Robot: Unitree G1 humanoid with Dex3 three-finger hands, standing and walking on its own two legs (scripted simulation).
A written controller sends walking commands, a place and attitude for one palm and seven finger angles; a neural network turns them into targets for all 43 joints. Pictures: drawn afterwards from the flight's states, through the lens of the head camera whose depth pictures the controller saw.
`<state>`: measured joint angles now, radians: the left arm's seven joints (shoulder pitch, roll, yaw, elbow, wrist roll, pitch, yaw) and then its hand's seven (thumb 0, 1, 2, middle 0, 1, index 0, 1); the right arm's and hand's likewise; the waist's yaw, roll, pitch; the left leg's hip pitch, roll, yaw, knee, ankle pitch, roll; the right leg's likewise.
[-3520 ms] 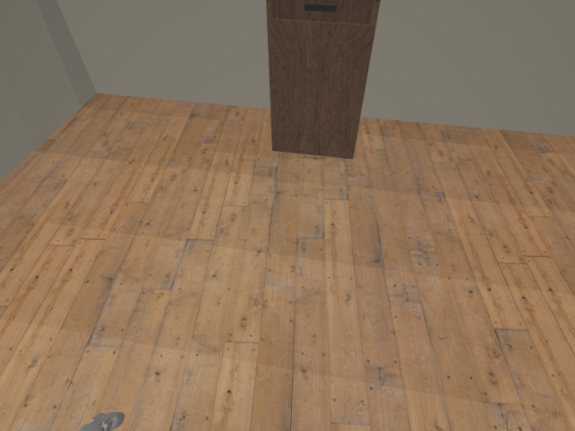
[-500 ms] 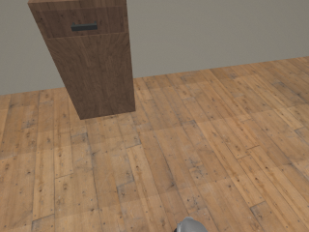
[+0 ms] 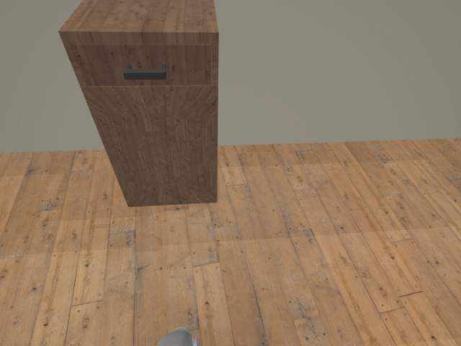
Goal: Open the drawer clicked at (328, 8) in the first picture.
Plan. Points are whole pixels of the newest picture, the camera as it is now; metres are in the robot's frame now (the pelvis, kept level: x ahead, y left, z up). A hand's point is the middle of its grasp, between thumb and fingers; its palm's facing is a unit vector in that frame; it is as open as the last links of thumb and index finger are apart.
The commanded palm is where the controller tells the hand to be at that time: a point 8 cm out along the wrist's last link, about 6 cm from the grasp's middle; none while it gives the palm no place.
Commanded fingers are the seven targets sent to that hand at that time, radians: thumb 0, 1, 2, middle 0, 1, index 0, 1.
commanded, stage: turn to face it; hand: left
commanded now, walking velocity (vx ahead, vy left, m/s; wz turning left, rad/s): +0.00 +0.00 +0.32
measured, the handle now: (146, 71) +0.88 +0.33 +0.02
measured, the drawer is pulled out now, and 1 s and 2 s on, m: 0.00 0.00 0.00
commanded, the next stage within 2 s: take the last steps up to it in 0.36 s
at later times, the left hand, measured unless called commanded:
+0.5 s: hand out of the picture +0.13 +0.20 -0.16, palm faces +0.13 -0.97 -0.22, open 7.3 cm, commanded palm none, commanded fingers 0.00 0.90 0.90 -0.20 -0.30 -0.20 -0.30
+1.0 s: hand out of the picture +0.02 +0.16 -0.16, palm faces +0.34 -0.93 -0.14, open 7.3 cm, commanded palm none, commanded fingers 0.00 0.90 0.90 -0.20 -0.30 -0.20 -0.30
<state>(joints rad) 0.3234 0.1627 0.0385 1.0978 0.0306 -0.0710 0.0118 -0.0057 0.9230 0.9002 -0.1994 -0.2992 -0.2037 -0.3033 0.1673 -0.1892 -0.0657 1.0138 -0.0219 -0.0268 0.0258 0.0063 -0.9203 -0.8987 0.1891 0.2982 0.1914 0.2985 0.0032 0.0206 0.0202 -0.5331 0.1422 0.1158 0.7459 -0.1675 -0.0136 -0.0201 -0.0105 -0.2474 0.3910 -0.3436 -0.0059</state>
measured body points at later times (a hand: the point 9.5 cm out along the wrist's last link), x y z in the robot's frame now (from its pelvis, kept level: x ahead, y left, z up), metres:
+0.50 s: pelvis +0.09 +0.01 +0.00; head +0.09 +0.01 +0.45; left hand +0.12 +0.25 -0.15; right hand +0.14 -0.21 -0.16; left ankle +0.14 +0.11 -0.73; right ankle +0.12 -0.11 -0.72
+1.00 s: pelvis +0.16 +0.05 +0.00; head +0.18 +0.06 +0.45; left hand +0.01 +0.21 -0.15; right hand +0.27 -0.17 -0.15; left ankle +0.15 +0.17 -0.74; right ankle +0.12 -0.11 -0.73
